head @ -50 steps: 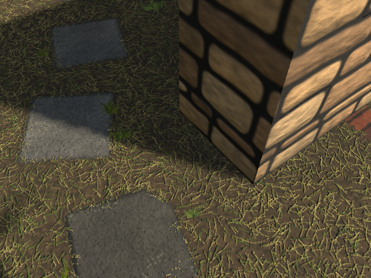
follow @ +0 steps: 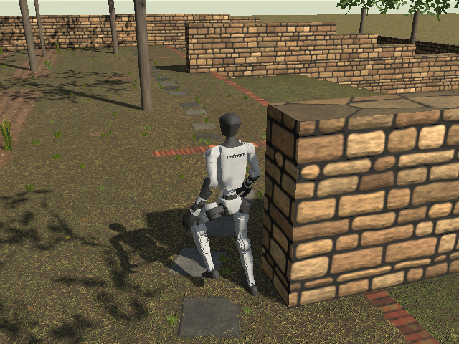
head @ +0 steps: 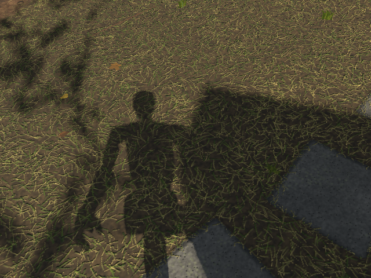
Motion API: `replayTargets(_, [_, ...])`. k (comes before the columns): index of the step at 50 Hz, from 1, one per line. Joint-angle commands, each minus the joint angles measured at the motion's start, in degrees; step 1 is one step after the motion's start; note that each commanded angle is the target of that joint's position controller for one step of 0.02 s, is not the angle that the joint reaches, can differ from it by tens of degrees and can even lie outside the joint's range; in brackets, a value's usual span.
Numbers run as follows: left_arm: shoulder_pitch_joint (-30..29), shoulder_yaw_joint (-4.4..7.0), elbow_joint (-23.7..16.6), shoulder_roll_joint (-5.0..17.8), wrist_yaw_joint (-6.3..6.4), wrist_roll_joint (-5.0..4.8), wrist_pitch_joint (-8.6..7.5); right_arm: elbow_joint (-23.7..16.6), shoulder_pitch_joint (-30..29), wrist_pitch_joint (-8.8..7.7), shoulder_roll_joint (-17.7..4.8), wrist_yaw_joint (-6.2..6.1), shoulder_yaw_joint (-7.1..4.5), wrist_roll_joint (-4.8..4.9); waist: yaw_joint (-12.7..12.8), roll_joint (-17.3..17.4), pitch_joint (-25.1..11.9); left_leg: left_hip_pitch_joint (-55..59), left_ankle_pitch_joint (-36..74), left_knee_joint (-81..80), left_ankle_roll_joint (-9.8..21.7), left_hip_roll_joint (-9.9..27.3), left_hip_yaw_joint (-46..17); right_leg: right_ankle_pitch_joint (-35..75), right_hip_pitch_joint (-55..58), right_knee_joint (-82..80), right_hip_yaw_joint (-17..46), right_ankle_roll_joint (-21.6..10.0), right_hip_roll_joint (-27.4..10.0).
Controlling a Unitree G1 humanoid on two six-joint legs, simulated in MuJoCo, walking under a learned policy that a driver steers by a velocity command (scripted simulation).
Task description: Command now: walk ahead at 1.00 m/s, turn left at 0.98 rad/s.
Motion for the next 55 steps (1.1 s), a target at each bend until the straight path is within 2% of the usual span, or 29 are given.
replayTargets(1, [-3.5, 0.22, -3.6, 3.7, -0.36, 0.64, -2.31, -6.8, -6.3, 0.51, 1.6, 0.95, 1.71, 0.95, -3.6, -10.5, 6.5, -5.5, 4.5, -3.0, 0.4, 1.6, 0.2, 14.0, -3.2, -16.6, 3.5, -2.4, -10.8])
replayTargets(5, [-2.7, -1.65, -1.7, -0.3, 0.67, 1.33, -1.28, -5.5, -8.1, -1.68, 1.9, 1.49, 2.31, 0.88, -3.4, -11.1, 6.9, 15.8, 6.5, -25.0, 3.4, -4.9, 9.5, 60.0, -4.9, -16.9, -6.3, -3.2, -7.1])
replayTargets(7, [-2.1, -0.7, -0.6, 7.3, 1.41, 0.15, -0.73, -4.0, -1.7, -2.31, 0.0, 0.72, 0.87, 0.07, -8.3, -13.9, 0.4, 31.8, 0.0, -29.1, 4.5, -10.0, 9.8, 90.2, -2.4, -3.6, -5.0, -6.6, -11.3])
replayTargets(9, [-7.3, 0.52, 1.2, 11.5, 2.37, -0.28, 0.18, 1.2, 13.9, -2.86, -5.6, -1.59, -1.21, -1.89, -18.1, -17.2, -4.1, 45.8, 0.7, -44.3, 7.5, -5.7, 1.0, 88.8, -1.3, 21.1, -0.7, -9.4, -13.3])
replayTargets(10, [-7.6, 0.77, 1.6, 8.6, 2.06, 0.06, 1.12, 3.5, 16.9, -3.62, -8.4, -2.68, -2.36, -1.83, -17.8, -14.2, -7.2, 53.9, 3.6, -52.1, 9.4, 0.4, -5.5, 50.8, -7.7, 46.0, 0.2, -9.2, -5.8])
replayTargets(11, [-1.8, -1.67, -1.6, -3.2, 1.27, 0.59, 0.66, 2.9, 14.1, -4.24, -12.6, -2.83, -2.52, -2.76, -7.2, 5.0, -14.4, 69.6, 38.6, -35.0, 7.0, 14.4, -16.6, -12.9, -27.4, 69.8, 7.5, -8.1, 1.2])
replayTargets(12, [2.6, -1.3, -3.8, 0.1, 0.52, -2.7, -0.07, 3.0, 16.6, -4.09, -13.1, -2.22, -2.88, -1.55, -8.2, 4.9, -26.8, 75.3, 26.1, -44.6, 11.0, 20.6, -30.0, -5.9, -35.2, 67.6, 17.6, -9.9, 2.5])
replayTargets(13, [-6.4, -0.4, -3.8, 3.0, 0.7, -1.83, -0.25, 6.8, 18.0, -4.82, -8.2, -2.25, -2.01, -1.48, -8.8, -3.0, -15.2, 63.1, 11.3, -54.5, 10.6, 17.7, -30.2, 1.7, -37.3, 64.6, 15.8, -9.3, 0.9])
replayTargets(14, [-8.7, -0.95, -3.6, 0.7, 0.55, -1.02, 0.14, 8.5, 14.3, -5.53, -4.8, -2.89, -1.32, -1.78, -5.9, -4.5, -2.0, 51.8, 4.0, -59.0, 9.2, 16.4, -25.2, 4.4, -39.8, 59.5, 15.3, -8.8, -1.0])
replayTargets(15, [-8.7, -1.58, -1.5, -1.5, 0.2, -0.1, 0.99, 9.2, 11.2, -6.18, -2.9, -3.38, -0.97, -2.3, -4.0, -4.6, 2.4, 45.3, 6.1, -61.3, 7.9, 14.3, -20.0, 4.7, -38.8, 57.3, 15.6, -8.1, -3.0])
replayTargets(17, [-4.8, -1.96, 1.4, -4.2, -1.03, 1.17, 2.88, 10.5, 10.8, -7.4, 0.5, -3.6, 0.03, -1.11, -0.5, -2.7, 4.2, 35.7, 11.4, -64.1, 5.1, 12.2, -10.8, 5.6, -32.8, 52.2, 15.5, -7.2, -4.9])
replayTargets(21, [-15.1, -2.61, -0.7, -5.5, -2.32, 0.09, 3.42, 13.0, 11.5, -9.23, 0.7, -3.1, 0.47, 0.45, -0.7, 0.0, 7.4, 35.5, 29.3, -69.5, -0.1, 6.4, 3.2, 15.3, -38.9, 41.0, 11.3, -7.8, -4.3])
replayTargets(27, [-18.7, -2.72, -1.7, -2.4, -4.22, -0.42, 3.11, 12.1, 11.3, -10.44, -5.0, -5.78, -0.15, 1.2, 2.1, -1.4, 0.4, 45.4, 71.8, -62.9, -4.7, 6.4, 14.2, 30.4, -19.9, 18.1, -1.8, -10.5, 6.4])
replayTargets(29, [0.7, -0.41, 2.9, 3.9, -4.13, 0.94, 3.86, 10.2, 5.0, -9.02, -9.3, -7.17, -1.55, -0.1, 13.6, 2.9, -8.5, 42.5, 78.8, -40.6, -4.8, 9.8, 11.7, 22.8, 0.7, 19.3, 0.1, -12.6, 8.8])
replayTargets(30, [14.8, 1.42, 7.4, 6.9, -3.37, 0.65, 4.33, 9.1, 0.0, -7.92, -9.8, -7.27, -1.95, -0.31, 21.2, -1.5, -12.8, 34.2, 66.1, -17.6, -4.6, 7.9, 10.9, 23.1, 15.3, 17.3, 5.6, -15.9, 6.9])
replayTargets(31, [14.2, 1.64, 8.9, 6.3, -2.4, -1.13, 5.07, 8.8, -2.8, -8.09, -2.6, -5.6, -0.32, -0.37, 18.7, -15.0, -7.1, 21.2, 1.5, 9.2, -4.3, -3.8, 11.7, 22.0, 16.8, 13.2, 10.1, -18.4, 5.3])
replayTargets(32, [6.1, 2.18, 6.4, 9.6, -1.69, -0.04, 5.49, 3.4, 4.4, -8.9, 3.1, -4.67, 1.88, 0.01, 6.3, -27.7, -9.5, 0.0, -20.4, 25.2, -5.9, -7.4, 2.4, 26.1, 25.0, 15.0, 30.8, -25.6, -0.3])
replayTargets(33, [1.7, 2.34, 3.4, 10.5, -0.88, 0.65, 5.72, 0.0, 8.5, -10.08, 2.0, -4.26, 3.15, -0.08, 3.2, -23.3, -18.3, -5.7, -18.7, 24.4, -4.7, -5.7, -6.1, -1.4, 28.0, -3.0, 53.2, -31.6, -9.2])
replayTargets(34, [-2.2, 1.72, 1.7, 6.3, -0.11, 0.67, 5.83, 1.2, 6.2, -10.93, -1.8, -4.21, 2.91, -0.96, 2.4, -9.6, -9.6, -5.5, -12.0, 16.7, -3.6, -2.5, -6.5, -14.0, 17.9, -13.3, 57.6, -27.9, -10.0])
replayTargets(35, [-5.4, 1.13, 1.4, 4.0, 0.04, 0.66, 5.6, 2.1, 5.0, -10.75, -3.4, -3.95, 2.54, -1.46, -0.7, -0.7, -2.4, -1.3, -6.8, 9.8, -3.9, 0.3, -6.1, -12.9, 5.5, -14.2, 53.2, -24.2, -8.4])
replayTargets(37, [-6.5, 0.71, 1.3, 4.3, 0.16, 0.06, 3.54, 1.0, 3.1, -8.11, -1.8, -4.08, 3.39, -2.99, -3.8, 2.3, 2.7, 6.3, -6.5, 0.6, -6.2, 3.4, -6.1, 0.8, -10.4, -13.7, 43.9, -22.9, -3.3])
replayTargets(39, [-7.0, 0.63, 0.7, 5.1, -0.39, -0.33, 1.76, -0.1, 2.2, -5.83, -0.4, -3.8, 4.06, -2.88, -5.1, -0.7, 3.5, 12.9, -5.9, -10.2, -7.9, 5.0, -3.1, 7.2, -20.4, -14.3, 35.6, -22.0, 1.7])
replayTargets(43, [-4.1, 2.11, -0.3, 5.9, -1.23, -0.3, 1.26, -5.8, -12.2, -6.21, 1.5, -3.07, 5.17, -0.49, 1.3, -4.1, 5.4, 15.8, 10.2, -33.7, -8.6, 4.7, -0.6, 14.9, -20.0, -15.7, 32.5, -18.7, 4.9])
replayTargets(48, [-2.1, 3.44, -1.1, 7.3, -1.25, -0.34, 1.66, -8.2, -15.5, -7.08, 0.2, -3.22, 4.58, 0.44, 4.4, -8.3, 1.1, 20.1, 15.0, -48.9, -6.8, 0.6, -1.3, 31.5, -5.0, -8.8, 35.1, -14.6, 2.8])
replayTargets(51, [-7.3, 4.28, -2.7, 11.7, -1.28, 0.21, 1.32, -3.5, 3.1, -7.8, -6.4, -4.84, 1.47, 0.79, -6.0, -7.3, -10.5, 43.1, 3.4, -50.8, -4.9, -2.0, -1.5, 47.4, -3.9, 12.5, 33.8, -10.8, 4.5])
replayTargets(52, [-10.1, 3.64, -3.9, 9.4, -1.45, 0.44, 0.6, -0.7, 16.5, -8.12, -9.5, -6.01, -0.13, 0.09, -12.4, -6.1, -17.0, 58.2, -5.5, -47.6, -3.5, 4.0, -5.9, 40.2, -12.0, 27.9, 31.5, -9.9, 6.4])
replayTargets(53, [-8.8, 0.99, -6.2, -0.9, -1.2, -0.34, 0.1, 0.5, 24.2, -8.29, -13.3, -6.87, -1.36, -2.33, -11.8, 7.7, -23.2, 72.3, -27.0, -51.9, -1.2, 20.8, -26.0, -3.0, -27.0, 46.2, 25.1, -9.8, 11.4])
replayTargets(54, [-3.0, -0.51, -9.2, -1.1, -1.35, -2.07, 0.73, -0.2, 17.2, -7.67, -16.0, -6.18, -2.49, -2.33, -4.9, 22.3, -27.2, 73.0, -38.5, -64.5, 4.4, 28.6, -56.3, -8.2, -38.8, 56.8, 19.7, -9.0, 11.2])
replayTargets(55, [-8.3, -0.04, -6.8, 3.7, -0.8, -0.02, 2.18, -2.1, 9.8, -7.18, -8.1, -5.79, -1.48, -1.9, -5.5, 7.3, -16.2, 63.5, -43.6, -65.6, 4.0, 24.2, -47.9, -0.4, -42.6, 58.5, 17.9, -9.2, 6.0])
